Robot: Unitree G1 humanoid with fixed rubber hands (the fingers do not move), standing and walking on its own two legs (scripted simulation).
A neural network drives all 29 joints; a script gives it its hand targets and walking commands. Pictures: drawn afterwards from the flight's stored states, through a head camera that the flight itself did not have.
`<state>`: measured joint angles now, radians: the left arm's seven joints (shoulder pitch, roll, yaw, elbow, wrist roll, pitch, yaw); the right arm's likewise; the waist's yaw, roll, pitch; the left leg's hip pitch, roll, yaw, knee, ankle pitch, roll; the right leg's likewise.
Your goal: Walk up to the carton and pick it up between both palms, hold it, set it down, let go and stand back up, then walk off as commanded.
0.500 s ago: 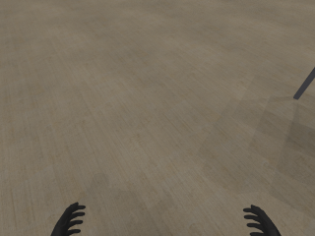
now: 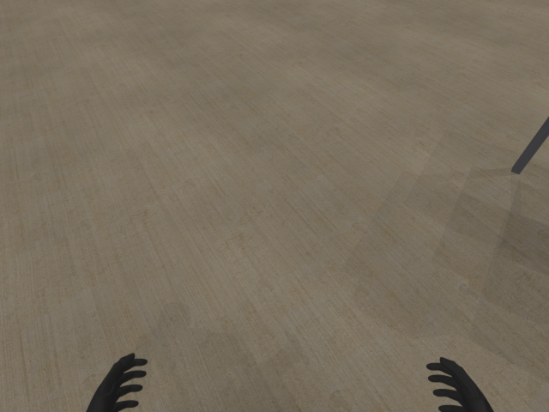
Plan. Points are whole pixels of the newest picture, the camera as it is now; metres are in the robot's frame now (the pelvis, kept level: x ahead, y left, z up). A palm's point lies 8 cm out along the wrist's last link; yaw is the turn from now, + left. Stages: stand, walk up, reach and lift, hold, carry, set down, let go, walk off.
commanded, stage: stand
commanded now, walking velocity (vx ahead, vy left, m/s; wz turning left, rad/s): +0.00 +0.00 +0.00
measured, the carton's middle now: out of the picture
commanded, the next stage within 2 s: walk up in 1.76 s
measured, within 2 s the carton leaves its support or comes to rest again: neither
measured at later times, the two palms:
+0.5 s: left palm out of the picture +0.14 +0.27 -0.08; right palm out of the picture +0.14 -0.26 -0.08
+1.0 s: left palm out of the picture +0.12 +0.27 -0.08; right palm out of the picture +0.12 -0.27 -0.08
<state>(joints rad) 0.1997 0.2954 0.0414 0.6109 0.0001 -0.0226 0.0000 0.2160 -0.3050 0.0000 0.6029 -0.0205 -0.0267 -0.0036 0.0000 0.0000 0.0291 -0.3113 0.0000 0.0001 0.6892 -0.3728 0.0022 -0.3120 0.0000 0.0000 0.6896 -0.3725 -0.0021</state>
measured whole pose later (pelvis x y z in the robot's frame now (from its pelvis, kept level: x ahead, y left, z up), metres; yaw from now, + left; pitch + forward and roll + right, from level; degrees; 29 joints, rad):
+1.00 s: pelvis -0.01 +0.00 +0.00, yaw +0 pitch -1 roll +0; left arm 0.20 0.30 0.04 0.68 0.00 -0.03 0.00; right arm 0.22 -0.31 0.00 0.65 -0.02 -0.03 0.00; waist 0.00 0.00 0.03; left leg -0.31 0.00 0.00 0.69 -0.35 0.00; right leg -0.31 0.00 0.00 0.69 -0.35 0.00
